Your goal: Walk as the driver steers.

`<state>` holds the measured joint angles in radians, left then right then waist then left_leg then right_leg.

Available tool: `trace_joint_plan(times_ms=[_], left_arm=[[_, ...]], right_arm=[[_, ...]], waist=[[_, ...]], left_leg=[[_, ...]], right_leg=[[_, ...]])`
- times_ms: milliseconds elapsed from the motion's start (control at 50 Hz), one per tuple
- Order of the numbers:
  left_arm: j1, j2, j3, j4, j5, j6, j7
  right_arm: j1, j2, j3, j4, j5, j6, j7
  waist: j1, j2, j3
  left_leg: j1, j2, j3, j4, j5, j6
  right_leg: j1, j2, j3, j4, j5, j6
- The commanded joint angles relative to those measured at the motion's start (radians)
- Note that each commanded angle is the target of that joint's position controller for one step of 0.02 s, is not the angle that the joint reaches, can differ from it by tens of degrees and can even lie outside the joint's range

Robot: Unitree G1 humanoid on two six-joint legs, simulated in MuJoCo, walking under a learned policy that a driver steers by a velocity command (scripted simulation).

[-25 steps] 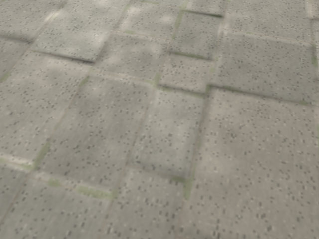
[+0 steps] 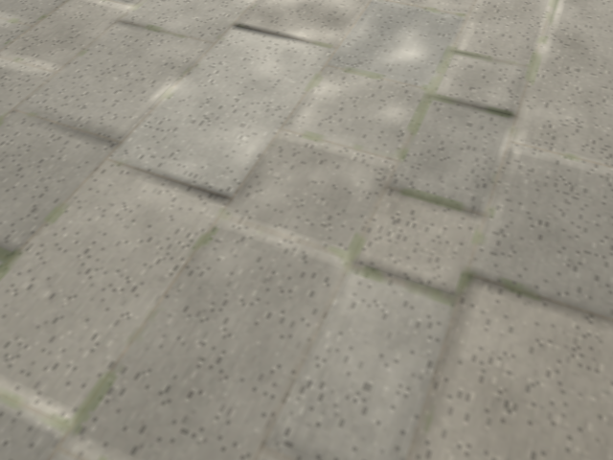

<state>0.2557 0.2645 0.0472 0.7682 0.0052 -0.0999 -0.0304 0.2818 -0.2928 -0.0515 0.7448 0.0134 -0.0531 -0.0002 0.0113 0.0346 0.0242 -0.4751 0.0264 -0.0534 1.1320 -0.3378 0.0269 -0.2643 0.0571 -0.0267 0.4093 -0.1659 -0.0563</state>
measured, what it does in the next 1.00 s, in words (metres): walks ahead, turning right: left foot, then right foot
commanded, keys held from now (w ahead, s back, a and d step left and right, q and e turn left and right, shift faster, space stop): w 0.12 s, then w+e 0.88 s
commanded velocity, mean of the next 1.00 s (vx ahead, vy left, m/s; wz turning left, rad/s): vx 0.50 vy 0.00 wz -0.37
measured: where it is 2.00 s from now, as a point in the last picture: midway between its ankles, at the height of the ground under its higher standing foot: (444, 266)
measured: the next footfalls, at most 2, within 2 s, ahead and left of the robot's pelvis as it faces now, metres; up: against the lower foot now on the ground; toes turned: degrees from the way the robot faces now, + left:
left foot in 0.32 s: +0.35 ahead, +0.15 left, +0.00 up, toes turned -5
right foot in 0.86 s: +0.56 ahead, -0.17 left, +0.00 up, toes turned -25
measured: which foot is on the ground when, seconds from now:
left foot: up 0.00-0.30, down 0.32-0.84, up 0.86-1.00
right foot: down 0.00-0.34, up 0.36-0.84, down 0.86-1.00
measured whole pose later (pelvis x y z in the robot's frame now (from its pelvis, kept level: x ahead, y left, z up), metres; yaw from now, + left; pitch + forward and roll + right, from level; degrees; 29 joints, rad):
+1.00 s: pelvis +0.51 -0.07 -0.01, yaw -27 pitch +1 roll +1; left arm 0.24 0.29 0.07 0.69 -0.01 -0.04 -0.03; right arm 0.19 -0.30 -0.06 0.79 0.01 -0.11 0.00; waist 0.01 0.01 0.07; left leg -0.45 0.07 -0.03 1.17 -0.37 -0.01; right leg -0.34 0.08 0.00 0.50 -0.17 -0.10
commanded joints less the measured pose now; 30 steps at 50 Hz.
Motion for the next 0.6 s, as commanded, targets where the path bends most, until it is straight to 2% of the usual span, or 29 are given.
trace_joint_plan(times_ms=[20,60,120,180,220,280,300,320,340,360,380,400,420,440,460,480,540,600], left_arm=[[0.002,0.122,0.026,-0.042,-0.007,-0.017,0.006],[0.016,0.152,0.034,-0.028,-0.011,-0.013,0.012],[0.045,0.17,0.038,-0.007,-0.018,-0.002,0.019],[0.119,0.179,0.039,0.028,-0.029,0.01,0.022],[0.142,0.184,0.042,0.042,-0.033,0.022,0.027],[0.135,0.204,0.052,0.05,-0.034,0.038,0.037],[0.117,0.203,0.051,0.048,-0.033,0.041,0.039],[0.116,0.174,0.04,0.043,-0.025,0.04,0.038],[0.108,0.103,0.014,0.008,0.002,0.038,0.038],[0.26,0.015,-0.011,-0.006,-0.022,0.022,0.035],[0.206,0.127,0.016,0.012,-0.046,0.019,0.037],[0.111,0.174,0.033,-0.013,-0.053,0.02,0.037],[0.071,0.162,0.034,-0.021,-0.045,0.025,0.041],[0.058,0.15,0.038,-0.027,-0.033,0.032,0.04],[0.074,0.13,0.038,-0.025,-0.034,0.043,0.037],[0.083,0.11,0.037,-0.024,-0.037,0.054,0.035],[0.043,0.081,0.034,-0.052,-0.03,0.076,0.034],[-0.018,0.071,0.029,-0.077,-0.028,0.073,0.022]], right_arm=[[-0.007,-0.06,-0.018,-0.075,-0.006,-0.011,0.0],[-0.074,-0.044,-0.009,-0.097,-0.012,-0.012,-0.001],[-0.167,-0.026,0.001,-0.113,-0.01,-0.021,0.007],[-0.269,-0.026,0.002,-0.141,-0.004,-0.033,0.017],[-0.308,-0.039,-0.002,-0.156,0.0,-0.042,0.027],[-0.272,-0.079,-0.018,-0.151,0.001,-0.056,0.033],[-0.196,-0.101,-0.031,-0.13,-0.001,-0.059,0.029],[-0.065,-0.146,-0.053,-0.096,-0.009,-0.061,0.019],[0.111,-0.219,-0.072,-0.078,-0.027,-0.057,0.007],[0.144,-0.268,-0.081,-0.053,-0.026,-0.043,0.013],[0.13,-0.167,-0.059,-0.06,-0.018,-0.038,0.013],[0.072,-0.122,-0.043,-0.06,-0.011,-0.04,0.01],[0.003,-0.1,-0.033,-0.06,-0.015,-0.041,0.011],[-0.043,-0.072,-0.026,-0.055,-0.02,-0.044,0.014],[-0.07,-0.061,-0.025,-0.049,-0.027,-0.05,0.014],[-0.088,-0.055,-0.027,-0.042,-0.027,-0.056,0.013],[-0.09,-0.085,-0.04,-0.013,-0.026,-0.07,0.007],[-0.076,-0.112,-0.049,0.011,-0.027,-0.064,-0.001]], waist=[[-0.011,-0.122,-0.033],[0.004,-0.104,-0.014],[0.036,-0.1,0.0],[0.072,-0.093,0.021],[0.072,-0.1,0.03],[0.024,-0.122,0.01],[-0.025,-0.12,-0.029],[-0.087,-0.104,-0.124],[-0.153,0.016,-0.292],[-0.082,0.297,-0.418],[-0.118,0.178,-0.338],[-0.118,0.117,-0.197],[-0.085,0.063,-0.125],[-0.058,0.072,-0.074],[-0.029,0.093,-0.052],[-0.016,0.094,-0.04],[-0.002,0.047,-0.004],[-0.016,0.024,0.012]], left_leg=[[-0.17,0.081,-0.019,-0.086,0.055,-0.023],[-0.194,0.09,-0.005,-0.208,0.138,-0.041],[-0.153,0.073,0.017,-0.407,0.315,-0.046],[-0.093,0.034,0.029,-0.535,0.402,-0.051],[-0.084,0.02,0.015,-0.589,0.387,-0.043],[0.012,0.005,0.007,-0.65,0.303,-0.014],[0.135,-0.009,0.025,-0.686,0.291,0.007],[0.348,0.014,0.016,-0.678,0.298,0.039],[0.639,0.212,-0.178,-0.636,0.301,0.102],[0.898,0.414,-0.588,-0.734,0.1,0.246],[0.818,0.379,-0.625,-0.812,-0.096,0.222],[0.693,0.345,-0.473,-0.835,-0.097,0.181],[0.565,0.305,-0.367,-0.864,0.002,0.163],[0.471,0.275,-0.285,-0.896,0.081,0.16],[0.399,0.25,-0.212,-0.929,0.138,0.152],[0.36,0.238,-0.16,-0.956,0.18,0.153],[0.327,0.249,-0.047,-1.0,0.3,0.172],[0.354,0.234,0.06,-1.011,0.36,0.164]], right_leg=[[0.14,-0.27,0.288,-0.237,0.151,-0.184],[0.134,-0.267,0.239,-0.263,0.204,-0.189],[0.131,-0.231,0.155,-0.273,0.225,-0.158],[0.134,-0.232,0.16,-0.251,0.214,-0.148],[0.177,-0.256,0.193,-0.215,0.207,-0.141],[0.222,-0.286,0.243,-0.134,0.241,-0.111],[0.205,-0.262,0.227,-0.054,0.331,-0.091],[0.139,-0.204,0.191,0.11,0.359,-0.06],[-0.047,-0.123,0.137,0.422,0.105,-0.017],[-0.385,-0.008,0.094,0.725,-0.43,0.033],[-0.483,-0.062,0.17,0.837,-0.412,0.035],[-0.522,-0.099,0.154,0.853,-0.318,0.031],[-0.488,-0.137,0.134,0.831,-0.239,0.036],[-0.458,-0.161,0.135,0.791,-0.185,0.042],[-0.402,-0.184,0.139,0.768,-0.149,0.046],[-0.375,-0.19,0.133,0.755,-0.131,0.051],[-0.412,-0.202,0.135,0.69,-0.054,0.069],[-0.428,-0.199,0.122,0.536,0.092,0.074]])
Keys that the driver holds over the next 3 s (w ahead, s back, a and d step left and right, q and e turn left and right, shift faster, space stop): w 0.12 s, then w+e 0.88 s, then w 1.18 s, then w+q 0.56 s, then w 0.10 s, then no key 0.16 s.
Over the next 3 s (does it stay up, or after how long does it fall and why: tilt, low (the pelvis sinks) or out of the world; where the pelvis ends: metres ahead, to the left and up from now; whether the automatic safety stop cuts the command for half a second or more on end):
stays up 1.52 -0.58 -0.01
